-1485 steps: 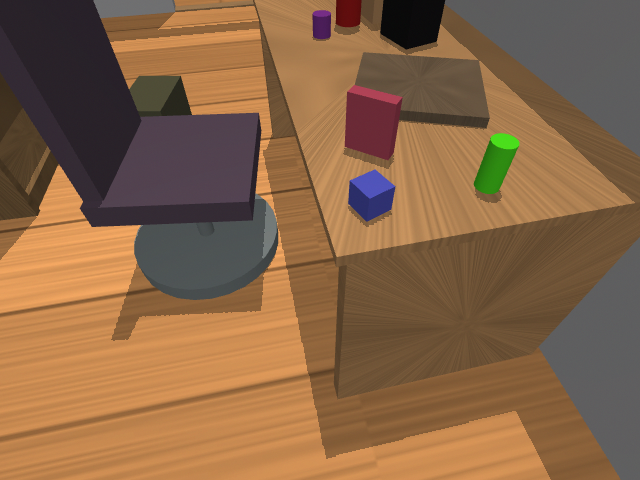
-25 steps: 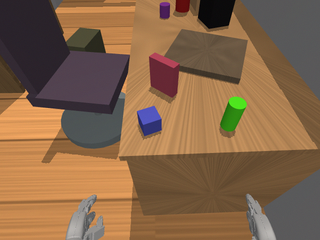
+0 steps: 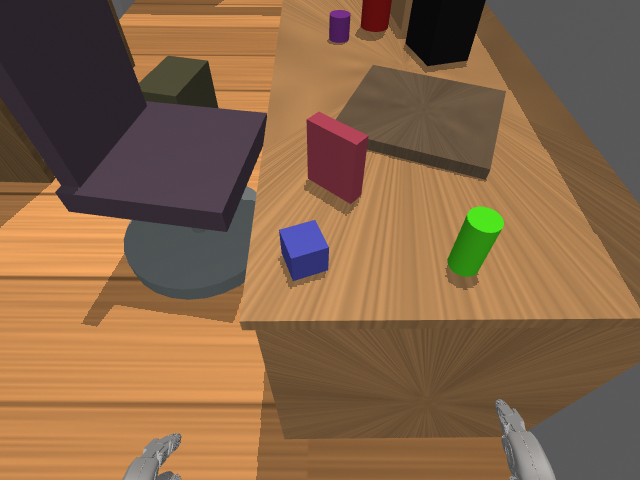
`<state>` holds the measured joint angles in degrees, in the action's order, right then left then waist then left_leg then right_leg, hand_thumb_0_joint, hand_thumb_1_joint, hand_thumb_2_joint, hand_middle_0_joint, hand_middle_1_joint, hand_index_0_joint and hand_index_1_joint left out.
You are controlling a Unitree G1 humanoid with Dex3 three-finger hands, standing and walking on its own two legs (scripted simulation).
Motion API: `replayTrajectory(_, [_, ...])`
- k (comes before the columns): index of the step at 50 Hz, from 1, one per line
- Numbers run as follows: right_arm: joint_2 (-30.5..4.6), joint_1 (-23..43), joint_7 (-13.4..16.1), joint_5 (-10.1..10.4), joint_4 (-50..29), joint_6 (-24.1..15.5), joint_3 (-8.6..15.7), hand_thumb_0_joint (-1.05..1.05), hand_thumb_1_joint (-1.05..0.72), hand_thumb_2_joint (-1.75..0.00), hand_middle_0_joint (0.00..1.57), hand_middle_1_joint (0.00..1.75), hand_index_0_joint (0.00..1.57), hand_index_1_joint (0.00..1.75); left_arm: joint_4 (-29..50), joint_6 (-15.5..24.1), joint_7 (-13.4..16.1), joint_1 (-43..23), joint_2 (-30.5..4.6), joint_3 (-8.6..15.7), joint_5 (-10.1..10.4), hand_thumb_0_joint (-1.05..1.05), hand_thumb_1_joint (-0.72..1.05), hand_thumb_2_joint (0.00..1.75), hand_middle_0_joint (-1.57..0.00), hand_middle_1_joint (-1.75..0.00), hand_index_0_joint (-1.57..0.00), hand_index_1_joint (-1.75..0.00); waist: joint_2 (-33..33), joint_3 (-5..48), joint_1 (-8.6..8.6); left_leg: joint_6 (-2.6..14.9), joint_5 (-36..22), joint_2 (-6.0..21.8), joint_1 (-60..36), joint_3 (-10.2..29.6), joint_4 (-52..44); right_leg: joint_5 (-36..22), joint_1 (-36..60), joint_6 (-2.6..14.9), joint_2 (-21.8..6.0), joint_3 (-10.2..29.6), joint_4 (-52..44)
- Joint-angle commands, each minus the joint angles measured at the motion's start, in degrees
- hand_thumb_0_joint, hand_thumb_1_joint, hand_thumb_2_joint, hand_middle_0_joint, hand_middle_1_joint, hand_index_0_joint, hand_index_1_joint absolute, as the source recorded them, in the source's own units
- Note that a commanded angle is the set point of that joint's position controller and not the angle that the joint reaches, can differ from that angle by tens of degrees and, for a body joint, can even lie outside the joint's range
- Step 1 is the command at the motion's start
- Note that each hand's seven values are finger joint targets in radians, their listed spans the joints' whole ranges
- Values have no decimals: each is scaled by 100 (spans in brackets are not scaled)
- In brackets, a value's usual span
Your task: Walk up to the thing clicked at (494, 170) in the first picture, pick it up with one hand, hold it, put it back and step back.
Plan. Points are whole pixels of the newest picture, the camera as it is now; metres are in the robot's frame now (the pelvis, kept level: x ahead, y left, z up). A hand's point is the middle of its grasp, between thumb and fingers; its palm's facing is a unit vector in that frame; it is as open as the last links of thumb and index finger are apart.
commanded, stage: home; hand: right
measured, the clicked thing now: (473, 243) +0.45 -0.21 +0.01
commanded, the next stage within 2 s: stand in 1.80 s
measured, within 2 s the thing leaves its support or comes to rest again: neither
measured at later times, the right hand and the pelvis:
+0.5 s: hand out of the picture +0.02 -0.27 -0.14, palm faces -0.05 +0.92 -0.38, open 17.4 cm; pelvis -0.03 -0.01 +0.01, yaw +0 degrees
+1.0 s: hand out of the picture +0.03 -0.26 -0.14, palm faces -0.06 +0.93 -0.37, open 17.3 cm; pelvis -0.03 +0.00 +0.01, yaw +0 degrees
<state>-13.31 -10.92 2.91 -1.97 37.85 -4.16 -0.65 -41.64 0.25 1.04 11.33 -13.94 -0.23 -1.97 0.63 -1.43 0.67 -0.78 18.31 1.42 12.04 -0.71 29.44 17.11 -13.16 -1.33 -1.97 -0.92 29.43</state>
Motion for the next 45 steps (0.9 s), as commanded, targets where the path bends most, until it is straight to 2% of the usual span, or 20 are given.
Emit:
replayTrajectory(1, [-1401, -77, -69, 49, 121, -29, 444, 0, 56, -5, 5, 5, 5, 5, 70, 161, -16, -63, -1302, 416, 25, 0, 90, 90, -20, -30, -20, -30, -123, 1037, -22, 259, -3265, 496, -437, 246, -121, -2751, 631, 266, -380, 225, -19])
replayTrajectory(2, [-1422, -31, -86, 42, 277, -18, 396, 0, 56, -5, 5, 5, 5, 5, -27, 151, -34, -187, -1333, 389, 25, 0, 90, 90, -20, -30, -20, -30, -160, 793, -43, 233, -3121, 477, -303, 247, -244, -2519, 569, 260, -364, 242, -54])
replayTrajectory(3, [-1450, 146, -114, 22, 396, 12, 370, 0, 56, -5, 5, 5, 5, 5, -154, 142, -43, -137, -1345, 370, 38, 0, 90, 90, -20, -30, -20, -30, -58, 604, 27, 239, -2452, 448, -221, 260, -328, -2126, 443, 239, -376, 259, -282])
replayTrajectory(4, [-1505, 198, -129, 22, 512, 32, 359, 0, 57, -4, 5, 5, 5, 5, -256, 134, -55, -251, -1396, 353, 25, 0, 90, 90, -20, -30, -20, -30, -84, 366, -15, 236, -2088, 457, -201, 304, -477, -1765, 308, 245, -381, 311, -409])
replayTrajectory(9, [-1739, 294, -163, 37, 1157, 81, 312, 0, 56, -5, 5, 5, 5, 5, -734, 85, -77, -415, -1555, 307, 31, 0, 90, 90, -20, -30, -20, -30, -229, 292, -31, 209, -1755, 506, -269, 424, -836, -1354, 454, 271, -365, 377, -687])
replayTrajectory(11, [-1789, 360, -175, 64, 1364, 101, 284, 0, 54, -6, 5, 5, 5, 5, -958, 103, -76, -375, -1649, 284, 50, 0, 90, 90, -20, -30, -20, -30, -27, 401, -20, 211, -1965, 511, -446, 426, -808, -1638, 609, 288, -428, 409, -788])
replayTrajectory(14, [-1896, 342, -171, 71, 1647, 145, 255, 0, 56, -5, 5, 5, 5, 5, -1205, 96, -76, -456, -1727, 244, 67, 0, 90, 90, -20, -30, -20, -30, -48, 364, -52, 197, -1734, 505, -480, 407, -967, -1479, 660, 278, -437, 439, -942])
replayTrajectory(16, [-1928, 396, -182, 73, 1789, 170, 218, 0, 56, -5, 5, 5, 5, 5, -1363, 85, -80, -455, -1782, 218, 78, 0, 90, 90, -20, -30, -20, -30, -87, 153, -39, 190, -1401, 500, -441, 427, -1095, -1212, 550, 267, -428, 466, -1090])
replayTrajectory(18, [-1950, 330, -191, 83, 1919, 193, 200, 0, 55, -5, 5, 5, 5, 5, -1480, 92, -75, -497, -1860, 207, 70, 0, 90, 90, -20, -30, -20, -30, 5, 197, -81, 181, -1315, 503, -472, 433, -1145, -1156, 594, 270, -454, 495, -1176])
replayTrajectory(24, [-1984, 315, -212, 88, 2151, 223, 170, 0, 55, -5, 5, 5, 5, 5, -1755, 119, -61, -450, -1928, 190, 84, 0, 90, 90, -20, -30, -20, -30, 27, 105, -66, 183, -1128, 502, -423, 473, -1234, -1049, 623, 245, -480, 540, -1369])
replayTrajectory(26, [-1968, 312, -215, 79, 2216, 243, 165, 0, 56, -4, 5, 5, 5, 5, -1815, 102, -64, -453, -1933, 192, 79, 0, 90, 90, -20, -30, -20, -30, 50, -119, -53, 178, -748, 471, -335, 467, -1293, -455, 409, 235, -478, 596, -1523])
replayTrajectory(28, [-1983, 281, -225, 71, 2250, 262, 181, 0, 56, -5, 5, 5, 5, 5, -1859, 97, -64, -464, -1956, 207, 82, 0, 90, 90, -20, -30, -20, -30, 39, -162, -49, 203, -541, 466, -247, 485, -1310, -167, 376, 247, -475, 622, -1588])
replayTrajectory(29, [-1972, 253, -229, 72, 2248, 249, 182, 0, 53, -6, 5, 6, 5, 6, -1864, 103, -72, -473, -1931, 202, 83, 0, 90, 90, -20, -30, -20, -30, 15, -90, -77, 217, -685, 493, -370, 486, -1310, -327, 365, 263, -482, 625, -1560])
replayTrajectory(31, [-1963, 233, -233, 66, 2271, 245, 181, 0, 55, -5, 5, 5, 5, 5, -1907, 101, -80, -466, -1942, 219, 96, 0, 90, 90, -20, -30, -20, -30, 15, -186, -48, 207, -487, 469, -166, 508, -1383, -192, 407, 244, -449, 610, -1555])
replayTrajectory(36, [-1964, 256, -230, 69, 2265, 238, 193, 0, 54, -6, 5, 5, 5, 5, -1967, 90, -92, -468, -1880, 228, 96, 0, 90, 90, -20, -30, -20, -30, -162, -133, -46, 232, -276, 512, -108, 567, -1468, -308, 478, 227, -425, 560, -1464])
replayTrajectory(37, [-1959, 310, -229, 79, 2261, 235, 193, 0, 53, -7, 5, 6, 5, 6, -1982, 98, -91, -412, -1877, 222, 88, 0, 90, 90, -20, -30, -20, -30, -107, -100, -15, 233, -332, 519, -156, 585, -1444, -335, 445, 222, -429, 556, -1477])
replayTrajectory(38, [-1952, 274, -224, 82, 2259, 230, 193, 0, 54, -6, 5, 5, 5, 5, -1985, 93, -89, -465, -1868, 224, 91, 0, 90, 90, -20, -30, -20, -30, -157, -48, -58, 240, -405, 537, -179, 587, -1479, -465, 495, 233, -440, 553, -1422])
replayTrajectory(39, [-1970, 288, -225, 89, 2254, 216, 197, 0, 54, -6, 5, 5, 5, 5, -1983, 109, -83, -440, -1851, 218, 92, 0, 90, 90, -20, -30, -20, -30, -71, 104, -27, 233, -744, 559, -261, 590, -1410, -713, 640, 241, -465, 542, -1391])
replayTrajectory(42, [-1950, 319, -218, 105, 2265, 217, 196, 0, 53, -7, 5, 6, 5, 6, -2004, 127, -69, -459, -1838, 200, 97, 0, 90, 90, -20, -30, -20, -30, -30, 184, -43, 223, -1239, 581, -472, 571, -1298, -1049, 608, 227, -495, 524, -1389])
replayTrajectory(45, [-1944, 342, -212, 116, 2287, 225, 184, 0, 54, -6, 5, 5, 5, 5, -2017, 116, -57, -491, -1837, 185, 123, 0, 90, 90, -20, -30, -20, -30, -68, 121, -45, 204, -1343, 559, -396, 551, -1301, -1169, 684, 220, -501, 502, -1379])
